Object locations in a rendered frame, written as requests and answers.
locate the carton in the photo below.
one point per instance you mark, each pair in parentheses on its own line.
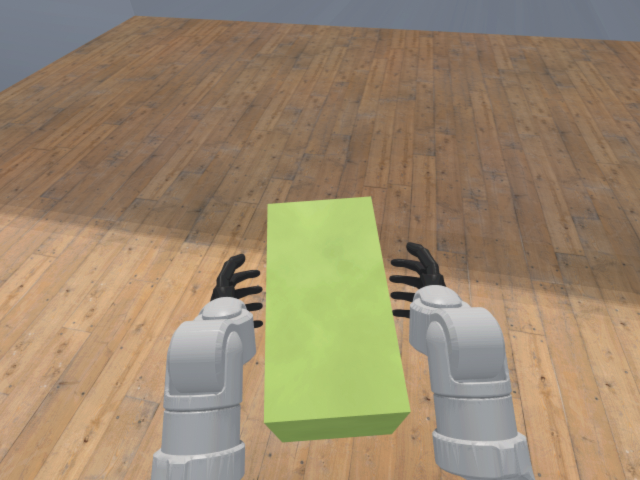
(332,362)

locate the robot right forearm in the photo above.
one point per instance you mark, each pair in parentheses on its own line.
(476,435)

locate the robot left forearm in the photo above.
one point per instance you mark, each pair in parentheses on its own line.
(202,395)

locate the right robot hand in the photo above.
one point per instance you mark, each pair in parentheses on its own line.
(427,268)

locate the left robot hand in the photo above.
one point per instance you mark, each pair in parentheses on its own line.
(227,280)

